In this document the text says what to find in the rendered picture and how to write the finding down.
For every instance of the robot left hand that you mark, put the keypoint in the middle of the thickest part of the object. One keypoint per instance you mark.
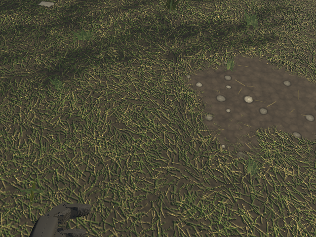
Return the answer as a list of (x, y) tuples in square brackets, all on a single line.
[(47, 225)]

